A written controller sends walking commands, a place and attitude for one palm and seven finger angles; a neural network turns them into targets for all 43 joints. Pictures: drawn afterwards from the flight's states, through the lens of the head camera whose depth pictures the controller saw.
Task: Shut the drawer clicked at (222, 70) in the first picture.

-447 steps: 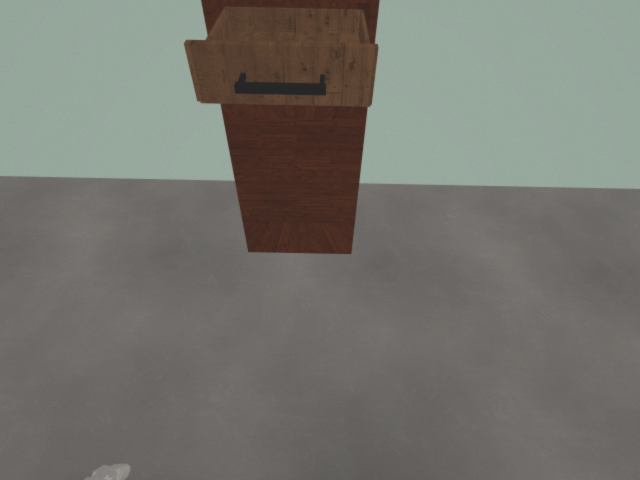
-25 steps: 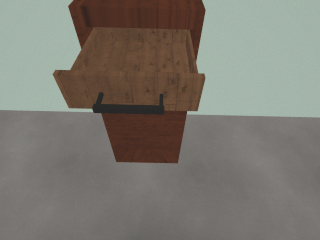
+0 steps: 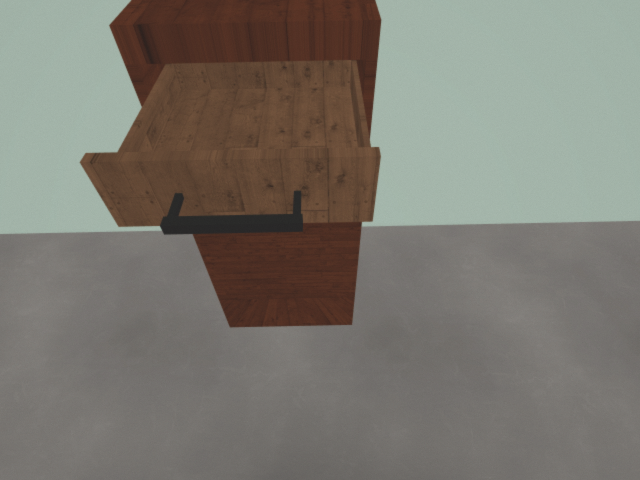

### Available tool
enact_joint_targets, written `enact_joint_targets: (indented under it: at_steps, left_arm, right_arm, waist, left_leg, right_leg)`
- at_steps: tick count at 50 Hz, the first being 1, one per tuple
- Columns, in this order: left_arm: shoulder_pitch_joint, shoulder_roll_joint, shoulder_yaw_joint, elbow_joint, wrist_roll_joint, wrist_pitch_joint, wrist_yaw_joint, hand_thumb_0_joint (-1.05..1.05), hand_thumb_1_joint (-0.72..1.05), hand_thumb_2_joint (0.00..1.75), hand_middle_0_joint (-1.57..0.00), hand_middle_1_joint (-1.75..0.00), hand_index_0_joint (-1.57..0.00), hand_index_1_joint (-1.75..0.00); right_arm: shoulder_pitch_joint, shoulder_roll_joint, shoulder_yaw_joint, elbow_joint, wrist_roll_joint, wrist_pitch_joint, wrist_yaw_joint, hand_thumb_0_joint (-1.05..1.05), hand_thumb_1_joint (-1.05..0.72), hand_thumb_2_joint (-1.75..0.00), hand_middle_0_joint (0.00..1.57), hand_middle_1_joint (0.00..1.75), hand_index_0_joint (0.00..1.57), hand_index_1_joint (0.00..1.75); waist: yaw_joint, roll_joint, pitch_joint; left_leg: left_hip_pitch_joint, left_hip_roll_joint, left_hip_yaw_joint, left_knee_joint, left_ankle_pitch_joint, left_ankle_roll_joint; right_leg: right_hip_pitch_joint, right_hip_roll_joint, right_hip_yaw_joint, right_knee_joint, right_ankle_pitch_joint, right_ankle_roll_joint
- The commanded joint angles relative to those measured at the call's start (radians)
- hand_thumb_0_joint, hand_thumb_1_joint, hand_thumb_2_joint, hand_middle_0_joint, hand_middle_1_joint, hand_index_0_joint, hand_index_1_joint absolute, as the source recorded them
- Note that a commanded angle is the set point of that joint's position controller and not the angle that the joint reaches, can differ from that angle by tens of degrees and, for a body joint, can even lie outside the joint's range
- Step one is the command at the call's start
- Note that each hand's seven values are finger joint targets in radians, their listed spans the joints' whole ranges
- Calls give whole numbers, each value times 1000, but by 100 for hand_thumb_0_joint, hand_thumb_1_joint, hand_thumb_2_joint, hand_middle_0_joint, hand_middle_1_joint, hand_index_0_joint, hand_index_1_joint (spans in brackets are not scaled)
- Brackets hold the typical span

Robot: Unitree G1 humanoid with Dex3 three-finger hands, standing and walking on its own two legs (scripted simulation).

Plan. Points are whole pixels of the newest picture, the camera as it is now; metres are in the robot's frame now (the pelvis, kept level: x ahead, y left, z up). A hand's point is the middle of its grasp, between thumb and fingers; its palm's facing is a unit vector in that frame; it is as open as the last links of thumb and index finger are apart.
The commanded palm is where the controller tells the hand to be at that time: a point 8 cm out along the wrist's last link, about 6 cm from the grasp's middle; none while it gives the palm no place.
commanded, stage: look again from close up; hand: left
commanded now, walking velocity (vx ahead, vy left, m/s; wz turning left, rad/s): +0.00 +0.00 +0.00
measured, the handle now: (235, 212) +0.42 +0.14 +0.11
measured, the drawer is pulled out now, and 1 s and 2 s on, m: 0.27 0.27 0.27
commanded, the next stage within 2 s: shuffle to correct the standing spot in 0.30 s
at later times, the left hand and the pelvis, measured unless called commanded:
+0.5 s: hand out of the picture -0.01 +0.13 -0.17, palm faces +0.07 -0.98 -0.17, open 7.3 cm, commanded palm none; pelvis +0.02 -0.03 +0.00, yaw +1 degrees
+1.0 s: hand out of the picture +0.10 +0.12 -0.18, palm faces +0.12 -0.97 -0.23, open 7.4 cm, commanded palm none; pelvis +0.11 -0.06 -0.01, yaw +3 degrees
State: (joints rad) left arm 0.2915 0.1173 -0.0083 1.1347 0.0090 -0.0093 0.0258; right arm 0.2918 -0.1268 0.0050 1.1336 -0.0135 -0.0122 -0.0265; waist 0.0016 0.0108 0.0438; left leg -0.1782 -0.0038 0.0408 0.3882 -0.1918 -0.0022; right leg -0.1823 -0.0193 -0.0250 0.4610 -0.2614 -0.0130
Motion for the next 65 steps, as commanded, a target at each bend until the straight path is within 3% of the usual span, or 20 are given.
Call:
enact_joint_targets:
  at_steps: [1,20,27,32,34,37,39,41,43,44,45,47,50,53,57,61,62,63,64,65]
  left_arm:
    - [69,94,17,-24,-1,-17,10,0,90,90,-20,-30,-20,-30]
    - [91,90,22,-22,-1,-27,13,0,90,90,-20,-30,-20,-30]
    - [107,106,46,-20,5,-11,-2,0,90,90,-20,-30,-20,-30]
    - [112,107,61,-28,7,-13,-8,0,90,90,-20,-30,-20,-30]
    - [108,92,62,-31,8,-15,-12,0,90,90,-20,-30,-20,-30]
    - [114,61,63,-42,10,-19,-16,0,90,90,-20,-30,-20,-30]
    - [62,54,62,-72,14,-17,-19,0,90,90,-20,-30,-20,-30]
    - [28,56,70,-89,8,-20,-26,0,90,90,-20,-30,-20,-30]
    - [122,58,80,-66,7,-27,-34,0,90,90,-20,-30,-20,-30]
    - [255,109,94,-24,15,-32,-28,0,90,90,-20,-30,-20,-30]
    - [388,183,109,21,17,-35,-12,0,90,90,-20,-30,-20,-30]
    - [317,123,75,21,11,-38,2,0,90,90,-20,-30,-20,-30]
    - [194,79,44,-18,15,-38,23,0,90,90,-20,-30,-20,-30]
    - [158,111,46,-46,16,-31,36,0,90,90,-20,-30,-20,-30]
    - [135,156,72,-88,14,-9,43,0,90,90,-20,-30,-20,-30]
    - [89,177,83,-128,6,0,39,0,90,90,-20,-30,-20,-30]
    - [74,173,81,-135,-2,0,40,0,90,90,-20,-30,-20,-30]
    - [69,139,75,-152,-14,-2,40,0,90,90,-20,-30,-20,-30]
    - [84,87,68,-158,-24,-7,42,0,90,90,-20,-30,-20,-30]
    - [79,135,80,-172,-13,4,46,0,90,90,-20,-30,-20,-30]
  right_arm:
    - [68,-71,-12,-16,3,-13,-9,0,-90,-90,20,30,20,30]
    - [69,-54,-10,-4,1,-10,-14,0,-90,-90,20,30,20,30]
    - [81,-43,-15,-6,-13,-2,-7,0,-90,-90,20,30,20,30]
    - [102,-32,-17,-12,-14,-16,-6,0,-90,-90,20,30,20,30]
    - [139,-42,-21,0,-14,-26,-9,0,-90,-90,20,30,20,30]
    - [193,-116,-40,21,-19,-31,-22,0,-90,-90,20,30,20,30]
    - [232,-148,-48,25,-25,-28,-32,0,-90,-90,20,30,20,30]
    - [218,-150,-50,16,-29,-28,-37,0,-90,-90,20,30,20,30]
    - [126,-136,-45,-11,-21,-28,-38,0,-90,-90,20,30,20,30]
    - [76,-104,-43,-40,-5,-35,-32,0,-90,-90,20,30,20,30]
    - [-13,-49,-33,-92,2,-41,-26,0,-90,-90,20,30,20,30]
    - [-29,-65,-45,-77,0,-25,-24,0,-90,-90,20,30,20,30]
    - [-54,-12,-27,-52,2,-8,-11,0,-90,-90,20,30,20,30]
    - [-60,-5,-27,-55,11,9,-6,0,-90,-90,20,30,20,30]
    - [-60,-63,-48,-91,2,35,-14,0,-90,-90,20,30,20,30]
    - [6,-92,-66,-114,-8,38,-23,0,-90,-90,20,30,20,30]
    - [59,-111,-73,-107,-13,35,-24,0,-90,-90,20,30,20,30]
    - [128,-154,-85,-106,-18,27,-21,0,-90,-90,20,30,20,30]
    - [144,-209,-90,-108,-4,24,-19,0,-90,-90,20,30,20,30]
    - [78,-209,-81,-146,6,17,-19,0,-90,-90,20,30,20,30]
  waist:
    - [-1,-13,39]
    - [4,-28,35]
    - [5,-96,99]
    - [-8,-60,130]
    - [-17,38,118]
    - [-19,214,78]
    - [-39,226,96]
    - [-38,189,87]
    - [36,95,36]
    - [97,-90,-41]
    - [144,-347,-64]
    - [98,-212,-14]
    - [48,-73,62]
    - [28,-95,46]
    - [4,-141,24]
    - [-55,-118,-25]
    - [-86,-109,-63]
    - [-116,21,-131]
    - [-109,196,-185]
    - [-83,104,-170]
  left_leg:
    - [9,89,-81,-69,64,16]
    - [21,85,-60,-35,115,1]
    - [-64,50,-4,65,-109,2]
    - [-64,60,13,108,-95,8]
    - [-35,92,-34,63,-17,22]
    - [44,255,-233,-21,113,116]
    - [109,340,-350,-35,332,193]
    - [106,347,-330,-8,444,202]
    - [-60,253,-184,136,402,127]
    - [-245,137,-21,343,259,57]
    - [-465,11,88,585,-330,3]
    - [-448,56,-33,748,-383,0]
    - [-391,64,-3,638,-289,-9]
    - [-320,23,39,469,-197,-17]
    - [-276,-32,73,376,-118,-12]
    - [-62,-52,99,181,49,22]
    - [93,13,61,131,301,56]
    - [283,205,-117,119,741,156]
    - [272,414,-341,78,1214,321]
    - [181,424,-276,65,1177,347]
  right_leg:
    - [-63,-83,92,-112,48,-24]
    - [-31,-90,91,-134,143,-35]
    - [-72,-106,149,-198,-261,-78]
    - [-106,-115,146,-147,-218,-107]
    - [-105,-67,82,-38,-133,-92]
    - [-172,9,-58,185,-117,-53]
    - [-290,23,-72,299,-250,-44]
    - [-285,-3,-54,282,-302,-44]
    - [-1,-8,-68,19,-80,-45]
    - [251,-102,48,-67,161,-43]
    - [402,-309,276,-109,606,-103]
    - [297,-331,216,-52,949,-188]
    - [199,-250,70,-48,1039,-130]
    - [174,-213,9,-24,1128,-71]
    - [179,-223,13,56,1225,-68]
    - [90,-206,9,207,1133,-54]
    - [-3,-183,-14,305,990,-24]
    - [-167,-89,-70,517,480,16]
    - [-244,67,-4,866,-408,48]
    - [-219,31,107,948,-429,0]
